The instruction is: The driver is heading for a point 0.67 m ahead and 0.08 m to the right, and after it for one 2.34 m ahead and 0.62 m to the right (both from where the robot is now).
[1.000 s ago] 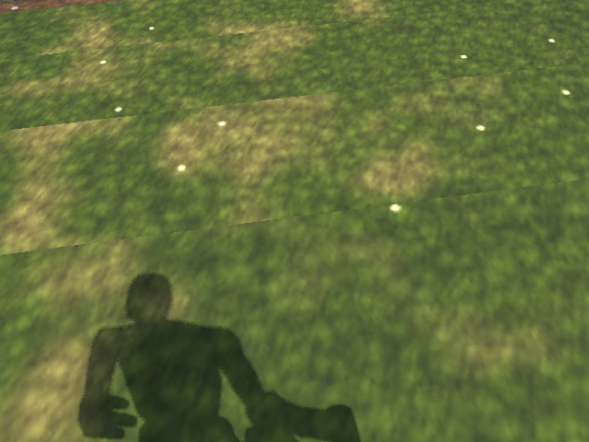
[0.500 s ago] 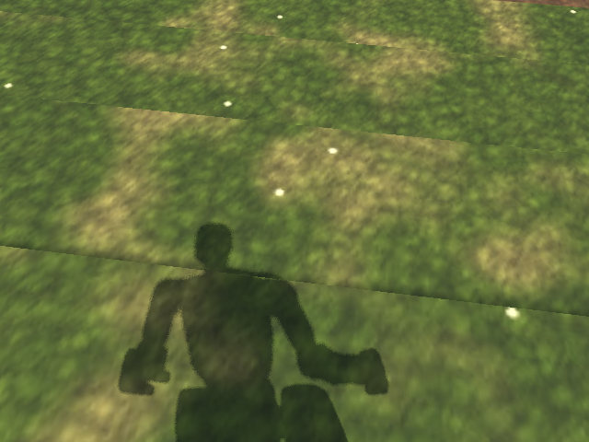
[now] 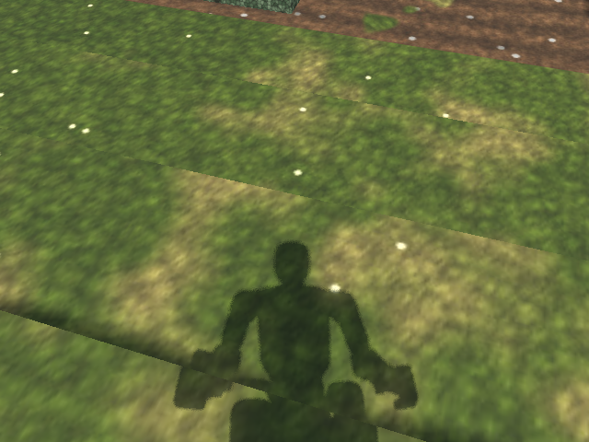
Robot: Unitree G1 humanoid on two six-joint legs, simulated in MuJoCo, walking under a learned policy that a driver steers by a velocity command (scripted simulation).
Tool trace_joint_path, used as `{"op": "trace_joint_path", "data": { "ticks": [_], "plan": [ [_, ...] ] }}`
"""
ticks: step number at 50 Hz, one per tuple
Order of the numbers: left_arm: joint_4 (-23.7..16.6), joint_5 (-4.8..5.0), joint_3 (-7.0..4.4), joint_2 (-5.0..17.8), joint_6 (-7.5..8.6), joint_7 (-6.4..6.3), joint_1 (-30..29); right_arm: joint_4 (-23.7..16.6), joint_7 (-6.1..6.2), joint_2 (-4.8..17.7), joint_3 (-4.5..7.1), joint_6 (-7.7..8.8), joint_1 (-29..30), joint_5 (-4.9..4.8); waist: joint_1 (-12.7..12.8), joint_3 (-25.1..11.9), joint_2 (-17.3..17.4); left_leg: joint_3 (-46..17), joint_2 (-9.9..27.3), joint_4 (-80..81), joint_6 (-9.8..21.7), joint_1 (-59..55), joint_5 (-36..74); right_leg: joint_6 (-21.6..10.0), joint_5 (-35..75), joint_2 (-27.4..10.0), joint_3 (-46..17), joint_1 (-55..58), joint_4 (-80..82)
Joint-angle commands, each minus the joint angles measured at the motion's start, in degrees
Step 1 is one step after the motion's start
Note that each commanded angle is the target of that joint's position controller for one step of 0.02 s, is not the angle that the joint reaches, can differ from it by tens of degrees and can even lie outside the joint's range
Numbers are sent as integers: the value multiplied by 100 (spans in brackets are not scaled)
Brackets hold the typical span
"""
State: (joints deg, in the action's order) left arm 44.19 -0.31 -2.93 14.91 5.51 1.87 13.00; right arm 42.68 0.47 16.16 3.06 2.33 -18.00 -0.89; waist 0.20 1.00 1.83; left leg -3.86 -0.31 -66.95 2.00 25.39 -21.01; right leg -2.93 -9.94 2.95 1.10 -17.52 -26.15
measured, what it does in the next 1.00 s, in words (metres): walks ahead, turning right: left foot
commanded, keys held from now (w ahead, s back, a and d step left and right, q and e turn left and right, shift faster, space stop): w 0.40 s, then w+e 0.60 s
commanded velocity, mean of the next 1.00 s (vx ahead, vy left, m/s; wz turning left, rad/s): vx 0.50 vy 0.00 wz -0.20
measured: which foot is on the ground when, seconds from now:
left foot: up 0.00-0.34, down 0.36-1.00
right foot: down 0.00-0.36, up 0.38-1.00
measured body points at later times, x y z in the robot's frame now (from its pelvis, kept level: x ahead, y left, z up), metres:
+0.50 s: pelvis +0.27 +0.06 +0.00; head +0.29 +0.08 +0.45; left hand +0.33 +0.34 -0.13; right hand +0.40 -0.20 -0.10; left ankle +0.32 +0.15 -0.74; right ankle +0.19 -0.09 -0.65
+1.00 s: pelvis +0.54 -0.03 -0.07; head +0.57 -0.05 +0.37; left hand +0.81 +0.14 -0.16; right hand +0.43 -0.28 -0.21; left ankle +0.32 +0.15 -0.74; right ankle +0.69 -0.22 -0.77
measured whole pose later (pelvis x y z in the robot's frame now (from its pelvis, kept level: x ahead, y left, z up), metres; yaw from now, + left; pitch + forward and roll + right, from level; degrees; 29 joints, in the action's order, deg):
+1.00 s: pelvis +0.54 -0.03 -0.07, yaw -15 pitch +2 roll +2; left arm 39.7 1.8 -5.0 15.4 2.7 6.2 4.6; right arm 49.0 3.3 14.2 4.7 4.4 -25.6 -0.2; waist -6.5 1.9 -1.3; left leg 16.3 5.8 -37.0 -6.1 -6.8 -43.2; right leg -1.2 22.9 -4.1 -2.9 -37.2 -33.4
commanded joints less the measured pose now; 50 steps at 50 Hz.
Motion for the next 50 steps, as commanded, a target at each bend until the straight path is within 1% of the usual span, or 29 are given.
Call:
{"op": "trace_joint_path", "data": {
  "ticks": [1, 7, 13, 15, 16, 17, 18, 19, 20, 21, 22, 23, 25, 27, 30, 32, 33, 34, 37, 38, 39, 41, 43, 44, 45, 46, 47, 49, 50],
  "plan": [
    [-226, -1, -110, 574, 56, -39, 130, -449, -12, 424, 141, 113, 36, 13, -11, -160, -779, -112, 570, 402, -83, 1174, 367, -1041, 259, -1478, -1876, 1007, 1502],
    [2, 105, -220, 956, -25, -114, 481, -664, -63, 148, -15, 177, 1054, 65, 271, 18, -590, 160, 584, 2547, -226, 1066, 1937, -941, 1204, -1317, -931, 909, 1708],
    [310, 181, -248, 1078, -171, -135, 1028, -878, -229, 260, -7, 249, 1813, -21, 476, 268, -580, 268, 343, 3567, -78, 740, 2126, -804, 1125, -1605, -901, 1375, 1415],
    [383, 193, -282, 1175, -249, -168, 1021, -863, -263, 389, 45, 269, 1631, -7, 298, 203, -662, 325, 262, 3778, 70, 452, 1723, -706, 1669, -1722, -941, 1680, 1075],
    [380, 205, -288, 1215, -284, -187, 923, -762, -257, 496, 112, 277, 1240, 16, 35, -20, -662, 476, 114, 3948, 185, -150, 1646, -609, 2484, -1625, -805, 1694, 604],
    [373, 195, -241, 1102, -304, -203, 906, -523, -222, 726, 245, 271, 462, 48, -332, -545, -545, 558, 36, 3968, 349, -1280, 1679, -454, 3032, -1341, -554, 1475, -332],
    [237, 62, -120, 833, -290, -224, 873, -345, -156, 1164, 383, 256, -606, 122, -761, -1396, -20, -528, 1018, 3780, 735, -2908, 1750, -204, 1866, -984, -262, 487, -2072],
    [106, 52, 82, 152, -154, -188, 1527, -231, -175, 1592, 456, 219, -876, 105, -437, -2069, 1520, -3174, 2217, 4428, 1633, -4611, 421, 139, -1750, 13, -185, -1703, -4052],
    [154, 173, -40, 742, -40, -158, 1224, -239, -184, 1031, 320, 188, -894, 18, -667, -1914, 1172, -3717, 2168, 4942, 1584, -4538, -617, 105, -2279, -189, -804, -2494, -4692],
    [-4, 307, -135, 1043, 15, -133, 724, -291, -156, 784, 228, 176, -509, 25, -651, -1049, 848, -2892, 2032, 5014, 1366, -3892, -439, 56, -1870, -437, -734, -2860, -4839],
    [-48, 283, -122, 972, 19, -153, 455, -334, -144, 669, 186, 171, -159, 83, -497, -665, 384, -2240, 1829, 5093, 1222, -3164, 210, 69, -1376, -671, -633, -2679, -4624],
    [-48, 195, -142, 905, -14, -167, 372, -337, -154, 522, 145, 188, 119, 137, -334, -358, 252, -1733, 1619, 5241, 1139, -2549, 789, 115, -1026, -824, -640, -2467, -4280],
    [62, 185, -163, 741, -182, -186, 653, -307, -171, 376, 121, 296, 430, 188, 3, -214, 392, -1015, 1411, 5543, 1026, -1740, 1517, 183, -670, -991, -757, -1753, -3773],
    [74, 176, -146, 587, -318, -211, 634, -196, -169, 456, 165, 389, 443, 179, 74, -111, 321, -582, 1419, 5770, 1067, -1457, 1908, 272, -458, -984, -754, -1644, -3428],
    [-88, 43, -99, 388, -301, -169, 222, 21, -72, 724, 280, 404, 325, 221, 21, -163, 135, 189, 1261, 5751, 1000, -1529, 2972, 282, 673, -917, -673, -1574, -2600],
    [-96, 47, -125, 441, -263, -118, 120, 0, -43, 725, 281, 435, 401, 258, 3, -221, 3, 709, 1068, 5663, 939, -1277, 3074, 267, 1597, -782, -379, -1139, -2425],
    [16, 37, -174, 486, -265, -83, 345, 68, -31, 754, 295, 469, 300, 307, 15, -376, 41, 639, 1343, 5444, 1006, -1480, 3303, 241, 1882, -872, -496, -1168, -2850],
    [-33, 53, -199, 551, -288, -77, 264, 122, -23, 676, 279, 461, 214, 247, -30, -267, -68, 646, 1434, 5319, 1016, -1683, 3343, 190, 1727, -892, -584, -1497, -2921],
    [-359, 81, -223, 579, -361, -5, -344, 307, -38, 685, 313, 375, -198, 166, -281, 152, -49, 485, 1784, 4968, 1028, -2585, 3479, 49, 873, -921, -668, -2638, -3040],
    [-479, 175, -280, 648, -368, 38, -593, 350, -43, 660, 315, 341, -453, 142, -407, 290, -26, 422, 1677, 4856, 971, -3021, 2876, 12, 1034, -908, -784, -3188, -2773],
    [-590, 177, -265, 581, -366, 87, -815, 383, -29, 665, 327, 307, -557, 146, -506, 423, 44, 388, 1766, 4746, 944, -3267, 2768, 7, 961, -862, -733, -3500, -2663],
    [-777, 319, -310, 530, -295, 169, -1204, 605, 151, 547, 364, 276, -1204, 87, -774, 590, 258, -97, 2233, 4384, 800, -4702, 2292, 21, 511, -933, -1428, -5143, -2772],
    [-922, 297, -302, 453, -219, 241, -1443, 534, 243, 568, 397, 263, -1186, 145, -786, 739, 171, -38, 2369, 4231, 706, -4753, 2474, 55, 361, -952, -1310, -5495, -2804],
    [-988, 257, -293, 406, -183, 271, -1524, 496, 298, 554, 395, 273, -1099, 134, -748, 834, 114, 157, 2334, 4184, 618, -4415, 2565, 69, 576, -935, -1099, -5312, -2715],
    [-1041, 278, -287, 475, -176, 388, -1586, 253, 373, 462, 318, 277, -418, 174, -519, 1082, -232, 895, 1851, 4197, 371, -2964, 1910, 188, 2003, -985, -748, -4074, -1391],
    [-994, 156, -189, 183, -166, 485, -1609, 213, 395, 560, 346, 292, -369, 171, -658, 766, -235, 1499, 1451, 4148, 204, -2003, 1311, 199, 3408, -749, -134, -2408, -783],
    [-911, 157, -111, -86, -145, 562, -1587, 312, 373, 548, 354, 311, -567, 110, -761, 601, -246, 1707, 1352, 4135, 121, -1282, 613, 208, 4230, -568, -32, -1152, -678],
    [-702, 240, -174, 30, -257, 487, -1135, 285, 309, 694, 362, 287, -501, 24, -531, 637, -57, 1771, 1407, 3638, 43, -1437, 943, 210, 3780, -405, -40, -741, -601],
    [-487, 184, -259, 242, -294, 395, -712, 252, 271, 736, 353, 247, -516, -41, -377, 509, -128, 1737, 1461, 2929, -28, -2013, 1596, 169, 3590, -350, 17, -760, -269]
  ]
}}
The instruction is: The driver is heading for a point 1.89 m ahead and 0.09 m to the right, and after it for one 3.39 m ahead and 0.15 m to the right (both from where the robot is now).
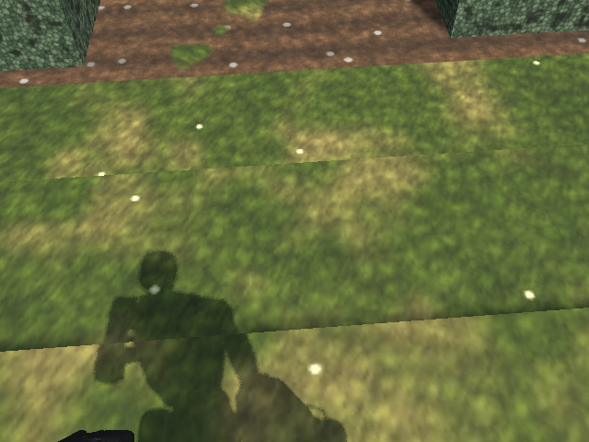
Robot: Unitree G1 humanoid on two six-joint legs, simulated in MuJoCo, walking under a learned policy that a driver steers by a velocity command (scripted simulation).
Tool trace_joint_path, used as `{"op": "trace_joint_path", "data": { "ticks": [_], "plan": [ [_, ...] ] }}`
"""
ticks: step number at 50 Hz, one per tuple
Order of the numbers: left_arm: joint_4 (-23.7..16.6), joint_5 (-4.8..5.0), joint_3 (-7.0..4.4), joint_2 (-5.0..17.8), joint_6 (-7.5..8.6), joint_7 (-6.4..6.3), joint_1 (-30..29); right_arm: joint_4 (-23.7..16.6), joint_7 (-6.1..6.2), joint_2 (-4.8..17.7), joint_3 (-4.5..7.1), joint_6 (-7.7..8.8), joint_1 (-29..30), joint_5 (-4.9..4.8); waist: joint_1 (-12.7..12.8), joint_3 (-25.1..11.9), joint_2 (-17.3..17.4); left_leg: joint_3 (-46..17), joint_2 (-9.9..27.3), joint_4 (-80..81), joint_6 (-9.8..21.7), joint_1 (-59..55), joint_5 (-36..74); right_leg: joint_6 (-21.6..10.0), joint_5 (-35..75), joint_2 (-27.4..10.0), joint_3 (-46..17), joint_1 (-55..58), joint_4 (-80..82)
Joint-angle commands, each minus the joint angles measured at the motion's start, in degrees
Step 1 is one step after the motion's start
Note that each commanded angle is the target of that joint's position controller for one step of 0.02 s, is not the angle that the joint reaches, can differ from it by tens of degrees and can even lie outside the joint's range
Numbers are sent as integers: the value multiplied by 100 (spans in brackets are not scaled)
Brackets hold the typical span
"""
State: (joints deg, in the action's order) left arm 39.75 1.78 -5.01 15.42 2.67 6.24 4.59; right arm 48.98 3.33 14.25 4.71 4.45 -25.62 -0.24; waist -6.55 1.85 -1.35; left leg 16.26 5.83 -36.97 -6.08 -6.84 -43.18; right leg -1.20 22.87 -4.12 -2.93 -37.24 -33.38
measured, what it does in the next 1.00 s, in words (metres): goes down: right foot 0.15 m lower, then left foot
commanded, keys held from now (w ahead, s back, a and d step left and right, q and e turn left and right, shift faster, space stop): w+e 0.20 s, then w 0.80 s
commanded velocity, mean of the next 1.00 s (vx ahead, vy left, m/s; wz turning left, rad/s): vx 0.50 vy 0.00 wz -0.24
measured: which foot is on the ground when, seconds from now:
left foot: down 0.00-0.06, up 0.08-0.46, down 0.48-1.00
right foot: up 0.00-0.04, down 0.06-0.50, up 0.52-0.96, down 0.98-1.00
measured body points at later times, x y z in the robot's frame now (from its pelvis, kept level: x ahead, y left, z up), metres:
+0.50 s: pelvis +0.34 -0.04 -0.10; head +0.34 -0.03 +0.35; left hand +0.43 +0.22 -0.24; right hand +0.48 -0.32 -0.17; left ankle +0.48 +0.04 -0.82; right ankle +0.18 -0.13 -0.81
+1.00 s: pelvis +0.59 -0.11 -0.09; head +0.60 -0.12 +0.36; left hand +0.85 +0.06 -0.17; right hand +0.50 -0.37 -0.22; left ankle +0.49 +0.04 -0.81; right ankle +0.64 -0.25 -0.81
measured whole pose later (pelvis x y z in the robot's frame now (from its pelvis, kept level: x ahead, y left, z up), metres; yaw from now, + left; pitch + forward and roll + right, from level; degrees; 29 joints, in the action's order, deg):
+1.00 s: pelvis +0.59 -0.11 -0.09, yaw -15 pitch +2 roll +1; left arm 45.1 0.3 -3.4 13.9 5.3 2.9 2.9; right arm 52.9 0.4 14.6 3.7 3.3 -24.1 -0.7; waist -3.7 -1.6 -0.5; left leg 0.1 -1.0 -23.9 1.2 1.4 -24.4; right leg -3.8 -5.7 -1.6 0.3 -28.2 -36.9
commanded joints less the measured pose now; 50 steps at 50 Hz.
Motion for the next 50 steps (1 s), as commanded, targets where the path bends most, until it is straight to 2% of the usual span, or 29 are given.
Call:
{"op": "trace_joint_path", "data": {
  "ticks": [1, 2, 3, 4, 5, 6, 7, 8, 10, 12, 13, 14, 16, 20, 22, 24, 25, 26, 27, 28, 30, 33, 40, 42, 43, 44, 47, 49, 50],
  "plan": [
    [222, -113, -159, 400, -30, -130, 689, -371, -62, 939, 176, -13, 164, -172, 497, 122, 208, -308, 912, -1045, 709, 773, 4585, -96, 301, 400, 537, 1567, 739],
    [614, -154, -277, 615, -49, -214, 1520, -245, -60, 901, 138, -68, 88, -198, 832, -374, 447, -282, 940, -2381, 593, 859, 5200, -222, 717, 399, 624, 2627, 873],
    [897, -209, -397, 903, -41, -316, 2290, -135, -128, 897, 113, -44, 369, -287, 1553, -690, 331, -211, 617, -4122, 358, 1649, 5053, -514, 1353, 368, 777, 4102, 1465],
    [1149, -325, -417, 1378, -35, -389, 2593, -86, -92, 463, 78, 4, 200, -162, 1604, -476, -1058, -519, -276, -6968, 27, 3757, -210, -990, 2328, -171, -128, 5519, 962],
    [982, -446, -342, 1878, 100, -363, 2508, -415, -206, 154, -153, 201, -934, -63, 919, -2264, -1884, -1981, -295, -8355, -9, 5528, -926, -1954, 4164, -1128, -1634, 7892, -1362],
    [858, -193, -354, 1589, 6, -336, 2604, -665, -241, 634, -118, 330, -416, -127, 1379, -3295, -1030, -2364, -131, -7874, -12, 5662, -635, -2419, 2709, -1301, -2107, 7962, -856],
    [1063, -35, -320, 1435, -91, -379, 2913, -901, -227, 656, -134, 352, 99, -236, 1382, -3223, -516, -2312, -105, -7398, 61, 6098, -298, -2460, -292, -1382, -2780, 7551, 130],
    [1105, 60, -279, 1372, -125, -456, 2408, -994, -123, 525, -152, 335, 674, -340, 1081, -2395, 176, -2086, 5, -6942, 116, 6484, 537, -2289, -2855, -1488, -3621, 6355, 1008],
    [583, -138, -105, 1017, 93, -444, 1177, -942, 2, 762, -116, 170, 698, -215, 561, -1302, 852, -2421, 278, -6572, 295, 6077, 1223, -2273, -3334, -1841, -4319, 3917, 1320],
    [514, -156, 14, 743, 215, -507, 438, -897, -13, 779, -47, 62, 866, -24, 134, -23, 415, -2417, 509, -3901, 291, 4864, 2389, -1778, -2434, -1080, -2588, 1302, 1668],
    [534, -186, 31, 725, 199, -601, 430, -981, -26, 670, -58, 84, 1125, 145, 241, 95, 127, -2199, 418, -2887, 185, 4265, 2905, -1647, -1846, -554, -1860, 799, 1699],
    [611, -227, 43, 716, 176, -711, 578, -1018, -59, 485, -120, 120, 1342, 245, 346, 3, -118, -1997, 277, -2087, 108, 3707, 3522, -1527, -1235, -187, -1272, 578, 1668],
    [695, -182, 48, 581, 151, -781, 964, -948, -176, 305, -185, 153, 1515, 117, 601, -293, -421, -1762, -103, -845, 100, 2822, 5140, -1359, -1143, 106, -715, 661, 1558],
    [937, 4, -21, 681, 73, -721, 1611, -1183, -273, 456, -136, 80, 2210, -27, 965, -24, -277, -1777, -294, 110, 452, 3352, 4640, -1244, -2278, -440, -1350, 2029, 1356],
    [1009, -21, -52, 734, -9, -729, 1778, -1270, -350, 575, -71, 125, 2280, -16, 947, 146, -252, -1756, -327, 377, 723, 3575, 4150, -1140, -2478, -646, -1614, 2572, 1140],
    [985, -81, -22, 657, -59, -716, 1637, -1072, -380, 739, 59, 188, 1423, 2, 495, -170, -283, -1610, -529, 604, 1023, 2548, 3992, -921, -1422, -326, -1388, 2673, 280],
    [924, -142, 74, 389, -63, -685, 1640, -829, -399, 1024, 167, 213, 387, 64, 123, -841, 264, -2337, 45, 526, 1426, 1056, 4107, -652, -1647, 191, -901, 1994, -1337],
    [952, -33, 195, -39, 16, -667, 2348, -549, -457, 1472, 308, 184, -505, 97, 130, -1769, 1755, -5007, 1357, 1308, 2405, -731, 2594, -218, -3865, 1105, -316, 296, -3739],
    [914, -14, 150, 273, 67, -631, 2137, -519, -496, 1062, 202, 161, -528, -15, 115, -1579, 1699, -6429, 1600, 2184, 2360, -886, 778, -246, -5492, 939, -630, -746, -4167],
    [743, 17, 20, 705, 79, -623, 1376, -592, -465, 784, 105, 125, -35, -53, 63, -565, 1049, -5818, 1472, 2214, 2100, -148, 410, -283, -5125, 575, -539, -1227, -4351],
    [548, -88, 14, 608, 72, -653, 812, -713, -449, 708, 48, 71, 697, 75, 377, 24, 399, -4542, 1016, 2399, 1889, 1321, 1645, -249, -4228, 145, -347, -745, -3562],
    [712, -99, -4, 433, -10, -683, 1110, -675, -431, 559, 5, 86, 931, 85, 668, -235, 763, -3500, 570, 2630, 1739, 1818, 2893, -117, -3745, -99, -197, 45, -2661],
    [271, -178, 81, 229, 133, -626, -201, -117, -219, 858, 60, 78, 374, -81, 383, -133, 536, -2437, 346, 2836, 1622, 1540, 4139, 88, -1645, -48, -56, 58, -209],
    [214, -165, 108, 170, 146, -591, -377, 22, -258, 844, 50, 75, 244, -25, 353, -185, 646, -2078, 209, 2765, 1621, 1879, 4618, 158, -1368, 164, 191, 784, -145],
    [171, -149, 113, 183, 146, -577, -486, 88, -275, 844, 54, 59, 175, -37, 309, -116, 669, -2074, 248, 2746, 1642, 1843, 4634, 160, -1461, 206, 234, 865, -104],
    [340, -156, 36, 337, 175, -510, -124, 112, -301, 847, 55, 88, 99, 120, 424, -415, 726, -2184, 604, 2428, 1761, 1654, 5055, 87, -1063, 129, 158, 1063, -1104],
    [138, -138, 55, 360, 267, -385, -457, 176, -266, 802, 63, -14, 134, -82, 450, 105, 694, -2409, 820, 1859, 1685, 646, 5309, -246, -2684, -56, -15, -66, -469],
    [433, -157, -59, 567, 355, -286, 295, 67, -271, 818, 56, -90, 333, 6, 794, -305, 669, -2241, 725, 995, 1674, 1026, 6785, -420, -2854, 369, 573, 1414, -602],
    [668, -115, -152, 687, 389, -266, 1229, 44, -277, 907, 52, -114, 578, -148, 1294, -576, 688, -2150, 440, -29, 1543, 1380, 7098, -595, -2745, 448, 493, 2499, 310]
  ]
}}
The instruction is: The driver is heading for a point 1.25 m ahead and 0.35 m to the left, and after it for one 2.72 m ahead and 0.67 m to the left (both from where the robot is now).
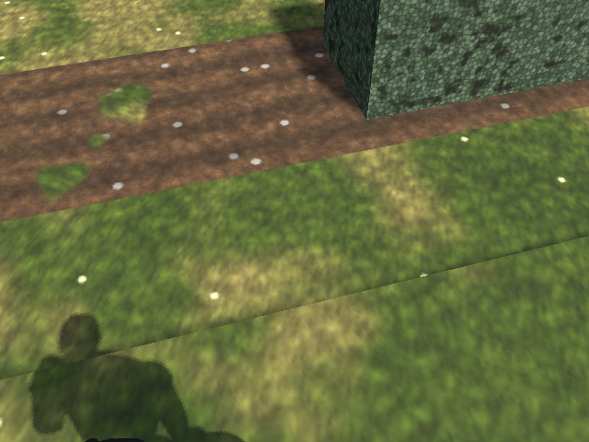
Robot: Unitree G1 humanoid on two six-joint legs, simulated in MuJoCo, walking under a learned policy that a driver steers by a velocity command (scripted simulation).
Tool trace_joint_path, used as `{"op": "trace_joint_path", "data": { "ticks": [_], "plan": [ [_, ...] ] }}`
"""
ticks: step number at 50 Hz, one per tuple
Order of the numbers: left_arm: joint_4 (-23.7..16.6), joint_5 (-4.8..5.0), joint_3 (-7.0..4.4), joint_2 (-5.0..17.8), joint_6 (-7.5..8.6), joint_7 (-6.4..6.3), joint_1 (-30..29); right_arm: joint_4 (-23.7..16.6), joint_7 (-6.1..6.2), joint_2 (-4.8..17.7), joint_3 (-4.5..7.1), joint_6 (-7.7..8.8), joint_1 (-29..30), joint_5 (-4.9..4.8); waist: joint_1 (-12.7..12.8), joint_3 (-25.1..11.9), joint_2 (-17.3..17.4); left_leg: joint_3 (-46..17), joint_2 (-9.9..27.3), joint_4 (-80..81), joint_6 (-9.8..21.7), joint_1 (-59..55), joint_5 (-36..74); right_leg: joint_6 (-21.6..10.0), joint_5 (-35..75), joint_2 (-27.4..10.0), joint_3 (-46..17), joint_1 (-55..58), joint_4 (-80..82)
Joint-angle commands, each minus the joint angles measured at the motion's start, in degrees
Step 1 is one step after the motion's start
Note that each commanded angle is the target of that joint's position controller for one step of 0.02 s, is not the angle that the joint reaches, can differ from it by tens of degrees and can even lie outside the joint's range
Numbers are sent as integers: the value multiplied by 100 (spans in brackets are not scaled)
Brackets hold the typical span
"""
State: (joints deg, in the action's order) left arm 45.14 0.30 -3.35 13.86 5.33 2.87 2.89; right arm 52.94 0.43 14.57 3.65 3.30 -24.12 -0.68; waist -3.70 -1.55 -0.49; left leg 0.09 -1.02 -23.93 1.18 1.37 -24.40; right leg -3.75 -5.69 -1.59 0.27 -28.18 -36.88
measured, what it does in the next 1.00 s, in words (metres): goes down, turning left: left foot 0.15 m lower, then right foot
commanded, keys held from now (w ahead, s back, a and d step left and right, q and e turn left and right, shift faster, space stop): w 0.06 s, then w+q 0.42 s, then q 0.34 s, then no key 0.18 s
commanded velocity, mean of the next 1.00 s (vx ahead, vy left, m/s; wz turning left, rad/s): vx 0.35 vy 0.00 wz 0.38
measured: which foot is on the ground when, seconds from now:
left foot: down 0.00-0.00, up 0.02-0.52, down 0.54-0.92, up 0.94-1.00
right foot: down 0.00-0.54, up 0.56-0.88, down 0.90-1.00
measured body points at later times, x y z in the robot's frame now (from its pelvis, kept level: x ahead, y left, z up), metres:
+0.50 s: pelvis +0.28 +0.03 -0.08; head +0.30 +0.04 +0.37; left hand +0.18 +0.28 -0.22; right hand +0.54 -0.15 -0.17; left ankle +0.42 +0.15 -0.81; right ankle +0.08 -0.13 -0.73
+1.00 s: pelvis +0.47 +0.06 -0.16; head +0.50 +0.05 +0.29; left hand +0.52 +0.36 -0.24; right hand +0.72 -0.12 -0.27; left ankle +0.39 +0.14 -0.84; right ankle +0.60 -0.02 -0.88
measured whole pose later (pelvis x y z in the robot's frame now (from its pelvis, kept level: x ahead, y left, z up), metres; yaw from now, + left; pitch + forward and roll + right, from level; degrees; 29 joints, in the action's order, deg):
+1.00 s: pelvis +0.47 +0.06 -0.16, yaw +28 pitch +3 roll +1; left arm 37.6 -2.2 -3.1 12.2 2.3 -1.2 7.7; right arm 42.6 1.7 16.0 4.1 -1.9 -10.3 -0.8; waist 0.0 -1.0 1.5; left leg -8.6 -8.1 -55.0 -0.8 25.0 -32.9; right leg 0.3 -10.1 0.1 -2.8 -27.3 -34.2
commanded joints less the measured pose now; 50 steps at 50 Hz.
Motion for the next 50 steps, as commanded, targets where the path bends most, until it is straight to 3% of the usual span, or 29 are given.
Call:
{"op": "trace_joint_path", "data": {
  "ticks": [1, 2, 3, 4, 6, 8, 10, 13, 15, 20, 24, 26, 27, 28, 29, 30, 31, 32, 33, 34, 36, 38, 44, 45, 46, 47, 48, 49, 50],
  "plan": [
    [301, 11, -491, 1453, 128, 70, 2108, -442, -13, 607, 71, 54, 141, -91, 1142, -900, -331, -292, 665, -3233, 516, 1718, 4129, -876, 460, -754, -957, 3247, 907],
    [255, 128, -411, 1396, 73, 64, 2063, -353, -57, 165, -36, 154, -395, 72, 710, -1125, -1483, -324, -80, -4898, 273, 3408, -654, -1370, 696, -1597, -2402, 4259, 1009],
    [331, 214, -359, 1153, 32, 64, 2382, -457, -85, 452, 22, 278, -168, -131, 934, -1084, -1776, -767, -214, -5419, 349, 4455, -867, -1772, -63, -1924, -3591, 4297, 1828],
    [286, 200, -283, 878, 25, 47, 2053, -651, -39, 879, 162, 294, 475, -276, 895, -397, -921, -794, 124, -5553, 385, 4804, -381, -1599, -163, -1881, -3163, 3766, 1918],
    [125, 78, -136, 506, 81, 45, 1332, -753, 1, 784, 220, 103, 770, -202, 572, 110, -312, -922, 479, -4877, 318, 4285, 305, -1334, 469, -1631, -2101, 2482, 2047],
    [208, 10, -146, 510, 144, -17, 1036, -787, -18, 479, 205, -40, 727, -148, 278, 208, -286, -923, 764, -4016, 238, 3809, 586, -1071, 399, -1490, -1452, 1881, 2338],
    [336, -141, -223, 731, 189, -114, 1270, -814, -74, 379, 193, -81, 798, -14, 362, 26, -29, -801, 694, -3818, 184, 3867, 1451, -1049, 1271, -1505, -1021, 2067, 2171],
    [400, 10, -220, 726, 246, -400, 1367, -1066, -238, 375, 217, 74, 1559, -82, 403, 341, -284, -730, 474, -1849, 225, 3818, 3707, -475, 207, -882, 27, 1675, 1991],
    [475, 17, -192, 643, 201, -501, 1610, -1132, -375, 117, 138, 121, 1837, 46, 574, 200, -237, -291, 212, -1125, 279, 2748, 5296, -348, -352, -744, 450, 1078, 1635],
    [608, 26, -130, 399, 93, -505, 2398, -1446, -594, 94, 47, -71, 2743, -58, 1028, 697, -188, -418, 300, -599, 394, 3499, 5377, -248, -1050, -1212, 375, 1742, 264],
    [495, 47, -131, 570, -106, -522, 2531, -1306, -656, 76, -31, -74, 2660, -102, 1065, 971, -77, -266, 523, 102, 346, 3556, 4697, -81, -326, -1507, 181, 2257, -900],
    [491, 82, -165, 703, -139, -484, 2465, -758, -549, 482, 199, -19, 1157, 100, 317, 295, 191, 381, 39, 517, 525, 1446, 4750, 79, 1277, -1114, 556, 1693, -3029],
    [596, 58, -210, 829, -47, -426, 2513, -505, -468, 785, 354, -47, 325, 136, -247, -355, 592, 198, 249, 549, 919, -567, 6136, 368, 192, -584, 908, 562, -5055],
    [321, -90, -70, 319, 89, -337, 2995, -533, -430, 1469, 366, -11, 31, 223, -39, -1143, 1605, -1177, 1494, -1794, 1724, -3180, 9764, 744, -4654, -44, 611, -2298, -7754],
    [-64, 133, -38, 937, 246, -220, 2759, -743, -435, 1429, 343, -34, -440, 95, -455, -2863, 1309, -2468, 2356, -1813, 2654, -3929, 9251, 751, -4248, -136, -585, -2447, -7624],
    [-385, 283, -43, 942, 238, -210, 2246, -826, -347, 1470, 377, -169, -160, 45, -331, -2800, 910, -2889, 2415, -1136, 2725, -3567, 7229, 763, -3994, -302, -743, -2903, -7363],
    [-356, 278, -20, 822, 244, -279, 2070, -1019, -249, 1203, 262, -202, 377, 66, -32, -2419, 179, -2821, 2315, -601, 2316, -2525, 4908, 524, -2491, -569, -905, -3035, -5887],
    [-314, 212, -18, 730, 91, -435, 1804, -1256, -199, 1075, 204, -252, 1123, 82, 249, -1626, -65, -3169, 2302, -158, 2208, -1094, 3904, 639, -2018, -522, -663, -2829, -5647],
    [-233, 62, -81, 714, -134, -575, 1856, -1372, -160, 957, 159, -255, 1729, 70, 652, -726, -308, -2788, 2087, 129, 2083, 782, 4551, 890, -1570, -619, -643, -2024, -4617],
    [-236, -111, -108, 695, -258, -643, 1894, -1414, -148, 891, 157, -261, 1858, 95, 784, -424, -145, -2445, 1743, 156, 1961, 1669, 4840, 993, -1570, -605, -577, -1336, -3858],
    [-306, -193, -119, 595, -233, -685, 1799, -1492, -82, 929, 211, -193, 1862, 157, 734, -527, 119, -1665, 1029, -3, 1623, 2278, 5466, 1043, -927, -378, -451, -417, -2354],
    [-453, -111, -103, 478, -146, -644, 1454, -1446, 62, 907, 230, -243, 1751, 53, 602, -901, 555, -1327, 640, -177, 1342, 2146, 5418, 1000, 4, -63, -371, 198, -1278],
    [-897, -148, -165, 494, -257, -471, 896, -1385, 198, 576, 159, -478, 1551, -45, 579, -579, 717, -2264, 668, -572, 957, 1847, 3033, 690, -15, 128, -582, 593, 133],
    [-885, -188, -198, 552, -220, -439, 1073, -1397, 180, 484, 126, -459, 1580, -43, 742, -481, 660, -2223, 454, -811, 757, 2042, 2528, 512, 622, 52, -554, 1140, 723],
    [-921, -271, -254, 833, -191, -456, 1234, -1394, 158, 240, 67, -425, 1301, 46, 673, -539, 152, -1859, 13, -1483, 409, 2472, 1624, 235, 2238, -712, -1141, 1876, 967],
    [-957, -378, -313, 1088, -247, -463, 1263, -1290, 154, 135, 43, -393, 471, 20, 291, -889, -1380, -1181, -819, -2859, -29, 3099, -1003, -779, 3664, -1889, -2386, 2646, 1024],
    [-891, -342, -250, 798, -270, -425, 1361, -1308, 120, 544, 118, -404, 487, -1, 356, -1211, -1675, -1036, -590, -3632, -257, 3293, -1709, -1326, 2757, -2251, -3356, 2551, 1363],
    [-986, -252, -198, 619, -288, -399, 1191, -1265, 119, 828, 214, -486, 764, -25, 468, -954, -1173, -1006, -401, -4172, -374, 3365, -1450, -1230, 1777, -1947, -3104, 2314, 1410],
    [-1014, -180, -184, 573, -341, -379, 915, -1231, 137, 794, 229, -591, 942, -21, 424, -703, -789, -887, -299, -4322, -457, 3347, -1126, -983, 1129, -1618, -2637, 1992, 1461]
  ]
}}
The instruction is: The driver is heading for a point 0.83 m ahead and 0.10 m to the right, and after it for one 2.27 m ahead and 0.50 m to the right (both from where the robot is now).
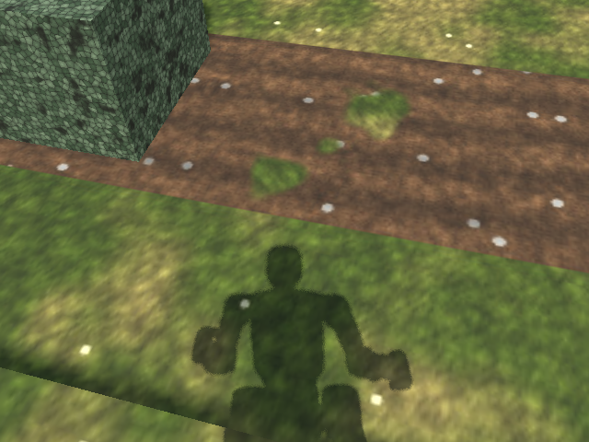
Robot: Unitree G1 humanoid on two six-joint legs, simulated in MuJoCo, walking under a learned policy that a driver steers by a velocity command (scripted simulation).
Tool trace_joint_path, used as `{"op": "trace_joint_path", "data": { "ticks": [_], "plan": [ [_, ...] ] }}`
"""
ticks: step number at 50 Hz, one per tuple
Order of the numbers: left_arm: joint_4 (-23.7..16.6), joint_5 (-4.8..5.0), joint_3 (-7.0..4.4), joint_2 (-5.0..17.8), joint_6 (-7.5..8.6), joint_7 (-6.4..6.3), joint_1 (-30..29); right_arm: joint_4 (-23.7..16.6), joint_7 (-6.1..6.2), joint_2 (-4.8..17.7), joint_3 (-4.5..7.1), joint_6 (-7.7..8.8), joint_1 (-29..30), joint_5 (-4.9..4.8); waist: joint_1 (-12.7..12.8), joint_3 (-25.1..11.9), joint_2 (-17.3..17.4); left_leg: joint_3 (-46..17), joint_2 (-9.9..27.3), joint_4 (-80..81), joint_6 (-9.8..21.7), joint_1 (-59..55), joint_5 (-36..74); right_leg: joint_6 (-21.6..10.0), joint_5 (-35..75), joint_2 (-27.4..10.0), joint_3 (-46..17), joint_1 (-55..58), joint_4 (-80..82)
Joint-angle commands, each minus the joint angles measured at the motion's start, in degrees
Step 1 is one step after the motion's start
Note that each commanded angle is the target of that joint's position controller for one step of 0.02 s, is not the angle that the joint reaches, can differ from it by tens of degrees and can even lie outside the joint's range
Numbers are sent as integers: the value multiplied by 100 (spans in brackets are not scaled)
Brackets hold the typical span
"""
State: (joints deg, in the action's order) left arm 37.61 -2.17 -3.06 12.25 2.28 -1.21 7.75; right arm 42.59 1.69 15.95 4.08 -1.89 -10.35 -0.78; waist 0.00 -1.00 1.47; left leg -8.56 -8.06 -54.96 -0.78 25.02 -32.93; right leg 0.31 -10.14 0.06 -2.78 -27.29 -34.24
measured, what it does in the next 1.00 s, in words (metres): steps on the spot: left foot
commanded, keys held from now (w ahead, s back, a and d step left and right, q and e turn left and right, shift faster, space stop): no key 0.86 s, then w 0.14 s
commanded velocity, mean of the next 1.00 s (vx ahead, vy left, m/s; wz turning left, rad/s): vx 0.03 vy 0.00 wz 0.07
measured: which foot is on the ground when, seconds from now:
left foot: up 0.00-0.16, down 0.18-1.00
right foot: down 0.00-1.00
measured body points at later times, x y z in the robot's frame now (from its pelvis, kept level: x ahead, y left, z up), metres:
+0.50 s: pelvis +0.04 +0.02 +0.01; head +0.05 +0.02 +0.46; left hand +0.14 +0.28 -0.11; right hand +0.13 -0.22 -0.13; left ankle +0.00 +0.13 -0.72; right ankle +0.08 -0.13 -0.72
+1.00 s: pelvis +0.07 +0.01 +0.01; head +0.07 +0.01 +0.46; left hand +0.13 +0.28 -0.13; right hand +0.09 -0.24 -0.14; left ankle +0.00 +0.13 -0.72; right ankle +0.07 -0.11 -0.71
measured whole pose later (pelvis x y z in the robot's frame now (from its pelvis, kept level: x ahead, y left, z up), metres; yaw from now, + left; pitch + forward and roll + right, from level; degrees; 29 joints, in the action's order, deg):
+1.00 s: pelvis +0.07 +0.01 +0.01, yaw +1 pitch -1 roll +0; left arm 52.9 1.7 -3.9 13.1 -0.4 -2.5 15.3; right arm 58.4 1.7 11.6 2.9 0.1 -18.3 -1.1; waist -0.9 0.0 -0.3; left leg -2.6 -1.6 -31.4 2.1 6.8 -23.9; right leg -0.3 -25.1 -0.9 -0.4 -18.8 -43.9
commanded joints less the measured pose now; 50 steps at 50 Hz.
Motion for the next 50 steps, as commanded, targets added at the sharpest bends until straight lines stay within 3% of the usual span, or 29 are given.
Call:
{"op": "trace_joint_path", "data": {
  "ticks": [1, 3, 4, 6, 8, 9, 10, 11, 12, 16, 24, 34, 43, 45, 46, 47, 48, 50],
  "plan": [
    [-311, 115, -197, 716, -85, 46, 122, -164, 15, 582, 179, -170, -411, -8, -31, -527, -880, 38, 530, -1025, -320, 825, -39, -1235, 1159, -1591, -1957, 1503, 1306],
    [-347, 74, -220, 771, -191, 74, -318, -79, -48, 201, 59, -235, -459, -37, -216, -333, -952, 486, 662, 197, -337, -70, 365, -905, 571, -1034, -1115, 693, 1483],
    [-329, 66, -229, 753, -234, 85, -280, -58, -82, 49, 0, -210, -366, -28, -116, -358, -1058, 652, 656, 749, -328, -364, 486, -868, 358, -884, -925, 685, 1524],
    [-262, 118, -206, 681, -272, 88, -129, 3, -138, 17, -14, -151, -382, 11, -77, -477, -1222, 736, 676, 1824, -253, -874, 1136, -911, -91, -889, -929, 888, 1455],
    [-152, 160, -154, 547, -258, 80, 142, 91, -177, 42, -15, -107, -532, 111, -132, -470, -1131, 816, 630, 2866, -64, -1551, 1942, -681, -556, -811, -852, 781, 1345],
    [-111, 147, -140, 511, -227, 99, 266, 45, -175, 244, 2, -95, -523, 217, -70, -416, -852, 435, 925, 2940, 80, -1723, 2112, -403, -817, -717, -772, 621, 1178],
    [-160, 94, -139, 512, -185, 138, 438, 10, -151, 629, 64, -92, -380, 240, 235, -275, -153, -95, 1338, 2988, 348, -1343, 1828, -155, -954, -381, -414, 627, 955],
    [-205, 64, -108, 430, -157, 150, 275, 82, -172, 461, 35, -64, -212, 227, 279, -136, 515, -234, 1343, 3325, 507, -398, 633, 51, -631, -189, -48, 1327, 782],
    [-203, 83, -141, 558, -158, 135, 111, 24, -174, 247, -37, -20, -53, 246, 219, 80, 517, -213, 1249, 3539, 454, -100, 206, 123, -341, -189, -33, 1579, 639],
    [-57, 102, -169, 543, -145, 81, 308, 216, -108, 273, -47, 131, -225, 137, 157, 231, 230, -53, 1110, 3380, 245, -387, 1073, 34, 294, -238, -51, 1602, 566],
    [258, 172, -201, 536, -165, 48, 536, 566, -75, 134, -66, 115, -497, 75, 49, 92, -93, 138, 992, 3066, 247, -927, 2366, 88, 955, -251, 2, 1722, 509],
    [669, 204, -205, 574, -262, -89, 642, 1014, -63, 97, -68, 104, -518, 51, 49, 102, -108, 304, 897, 2952, 199, -1135, 3130, 90, 1223, -262, 47, 1840, 438],
    [1122, 228, -184, 559, -315, -164, 636, 1397, -23, 74, -88, 119, -617, 51, 46, 243, -90, 380, 855, 3094, 169, -1133, 2956, 117, 1053, -236, 96, 1910, 541],
    [1264, 257, -187, 521, -341, -178, 698, 1523, 4, 204, -34, 93, -845, 3, -21, 225, 135, 260, 872, 3311, 390, -1151, 1288, 107, -462, 94, 477, 1718, 167],
    [1236, 291, -188, 515, -332, -185, 564, 1508, 10, 393, 21, 94, -922, -36, -116, 429, 395, -149, 1126, 3581, 660, -1079, 53, 90, -1352, 266, 672, 1269, -224],
    [1120, 328, -182, 527, -282, -183, 267, 1460, 13, 600, 73, 127, -1028, -64, -265, 779, 639, -858, 1622, 4018, 989, -1057, -1082, 51, -1704, 284, 741, 582, -669],
    [975, 404, -151, 492, -185, -169, -64, 1410, 27, 793, 129, 200, -1016, -77, -376, 1172, 880, -1659, 2159, 4408, 1337, -949, -1577, -63, -1705, 99, 537, 5, -1156],
    [836, 473, -140, 521, 55, -83, -312, 1391, 45, 667, 100, 402, -1057, -5, -424, 1518, 956, -2343, 2687, 4523, 1679, -1451, -766, -282, -2021, -322, 34, -1167, -1876]
  ]
}}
